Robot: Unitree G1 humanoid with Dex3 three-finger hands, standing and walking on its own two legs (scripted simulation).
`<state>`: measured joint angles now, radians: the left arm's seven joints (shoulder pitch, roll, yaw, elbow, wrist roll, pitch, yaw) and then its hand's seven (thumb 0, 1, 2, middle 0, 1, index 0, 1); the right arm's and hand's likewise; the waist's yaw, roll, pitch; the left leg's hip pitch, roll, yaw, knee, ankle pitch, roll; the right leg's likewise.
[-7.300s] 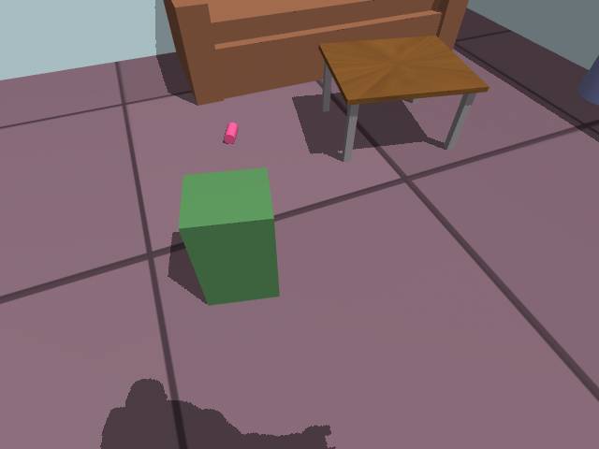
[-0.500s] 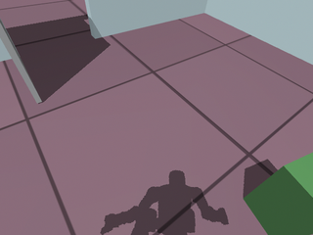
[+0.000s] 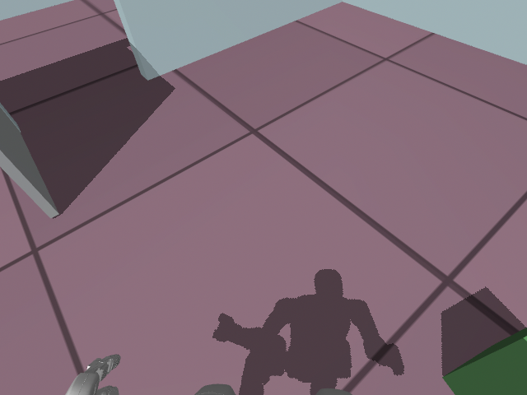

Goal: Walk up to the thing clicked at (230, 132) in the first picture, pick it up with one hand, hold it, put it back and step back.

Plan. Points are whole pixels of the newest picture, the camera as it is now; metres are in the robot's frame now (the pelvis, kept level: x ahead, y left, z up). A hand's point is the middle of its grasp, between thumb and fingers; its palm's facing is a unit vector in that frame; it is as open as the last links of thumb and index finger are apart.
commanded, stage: walk up
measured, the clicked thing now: out of the picture +0.65 -1.57 -0.73
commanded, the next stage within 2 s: none
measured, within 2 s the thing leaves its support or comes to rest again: neither
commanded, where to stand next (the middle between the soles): +0.48 +0.01 m, yaw +1 degrees
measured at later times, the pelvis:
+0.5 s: pelvis +0.21 +0.04 +0.01, yaw -6 degrees
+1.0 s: pelvis +0.37 -0.01 +0.00, yaw -19 degrees
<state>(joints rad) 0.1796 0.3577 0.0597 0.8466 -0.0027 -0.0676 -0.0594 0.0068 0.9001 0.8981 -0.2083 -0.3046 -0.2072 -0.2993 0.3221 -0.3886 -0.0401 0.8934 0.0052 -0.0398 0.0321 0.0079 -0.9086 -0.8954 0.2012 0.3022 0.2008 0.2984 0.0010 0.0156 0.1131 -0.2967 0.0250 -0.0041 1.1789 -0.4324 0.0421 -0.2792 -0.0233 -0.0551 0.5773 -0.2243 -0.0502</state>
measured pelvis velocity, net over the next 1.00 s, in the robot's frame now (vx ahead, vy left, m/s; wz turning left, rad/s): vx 0.37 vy -0.01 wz -0.34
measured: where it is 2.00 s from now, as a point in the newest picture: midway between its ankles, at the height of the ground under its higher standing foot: (264, 327)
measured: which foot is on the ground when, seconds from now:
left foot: up 0.00-0.28, down 0.30-0.76, up 0.78-1.00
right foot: down 0.00-0.34, up 0.36-0.72, down 0.74-1.00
